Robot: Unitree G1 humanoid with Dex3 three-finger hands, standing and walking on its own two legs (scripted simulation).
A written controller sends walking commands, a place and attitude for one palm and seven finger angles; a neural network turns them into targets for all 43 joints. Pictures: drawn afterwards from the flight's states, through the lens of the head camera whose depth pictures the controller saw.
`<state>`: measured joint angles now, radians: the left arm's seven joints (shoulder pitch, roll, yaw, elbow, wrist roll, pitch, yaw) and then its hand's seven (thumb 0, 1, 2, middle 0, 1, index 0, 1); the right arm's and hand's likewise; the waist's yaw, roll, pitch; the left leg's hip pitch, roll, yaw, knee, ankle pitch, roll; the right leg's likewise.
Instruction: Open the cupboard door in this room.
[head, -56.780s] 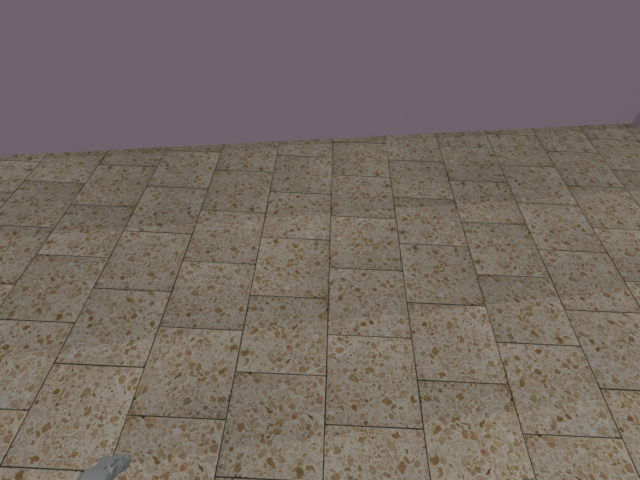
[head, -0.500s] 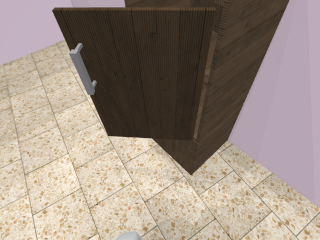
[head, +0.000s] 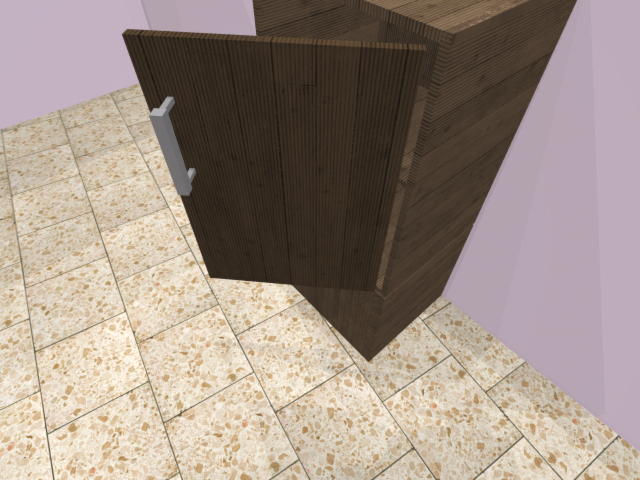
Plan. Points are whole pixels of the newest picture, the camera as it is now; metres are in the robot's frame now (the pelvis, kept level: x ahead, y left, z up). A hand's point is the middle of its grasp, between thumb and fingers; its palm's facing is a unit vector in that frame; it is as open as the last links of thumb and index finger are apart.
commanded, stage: look again from close up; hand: left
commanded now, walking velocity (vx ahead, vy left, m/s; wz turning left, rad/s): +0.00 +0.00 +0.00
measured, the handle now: (177, 148) +0.59 +0.28 +0.08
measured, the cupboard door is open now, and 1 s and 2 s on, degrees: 43 43 43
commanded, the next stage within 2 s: shuffle to correct the standing spot in 0.46 s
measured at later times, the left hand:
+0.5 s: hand out of the picture +0.01 +0.18 -0.18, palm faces -0.01 -0.98 -0.20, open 7.4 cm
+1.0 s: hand out of the picture +0.03 +0.23 -0.19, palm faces +0.03 -0.97 -0.22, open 7.4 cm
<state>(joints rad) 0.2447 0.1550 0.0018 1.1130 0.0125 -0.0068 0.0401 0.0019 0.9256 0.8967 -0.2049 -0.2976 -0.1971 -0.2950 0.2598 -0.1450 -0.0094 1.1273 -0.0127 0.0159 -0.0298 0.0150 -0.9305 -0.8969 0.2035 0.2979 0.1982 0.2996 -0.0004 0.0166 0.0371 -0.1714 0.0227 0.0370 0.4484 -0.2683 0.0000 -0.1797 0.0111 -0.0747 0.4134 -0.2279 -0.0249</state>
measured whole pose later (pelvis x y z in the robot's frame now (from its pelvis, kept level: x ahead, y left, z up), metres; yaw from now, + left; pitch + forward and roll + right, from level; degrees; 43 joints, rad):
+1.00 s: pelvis +0.02 +0.04 -0.01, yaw -1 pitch +0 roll +1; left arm 0.26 0.20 0.04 1.05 0.03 0.04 0.04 0.00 0.91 0.90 -0.21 -0.30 -0.20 -0.30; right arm 0.28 -0.16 -0.01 1.04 -0.02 0.00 -0.02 0.00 -0.91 -0.90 0.20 0.30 0.20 0.30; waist 0.03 -0.05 0.05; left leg -0.18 -0.05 0.09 0.52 -0.35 0.07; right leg -0.28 -0.07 -0.04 0.69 -0.45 -0.01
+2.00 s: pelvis +0.05 +0.08 +0.00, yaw -1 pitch -1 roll +0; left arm 0.27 0.18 0.01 1.09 0.02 0.01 0.03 0.00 0.91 0.90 -0.20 -0.30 -0.20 -0.29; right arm 0.24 -0.16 0.00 1.11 -0.01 -0.01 -0.03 0.00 -0.93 -0.90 0.20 0.30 0.20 0.30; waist 0.01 -0.03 0.04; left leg -0.22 0.02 0.07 0.45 -0.22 0.00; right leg -0.13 -0.08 -0.08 0.45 -0.30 0.04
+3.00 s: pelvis +0.00 +0.10 -0.01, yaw +0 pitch -2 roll -1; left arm 0.34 0.16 -0.01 1.06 0.03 0.00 0.04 0.00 0.91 0.90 -0.21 -0.30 -0.20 -0.30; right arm 0.30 -0.17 -0.01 1.01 -0.01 0.00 -0.02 0.01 -0.93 -0.90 0.20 0.30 0.20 0.30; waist -0.01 0.01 0.02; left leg -0.34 0.03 0.04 0.58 -0.21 0.02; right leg -0.22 -0.08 -0.09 0.54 -0.28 0.04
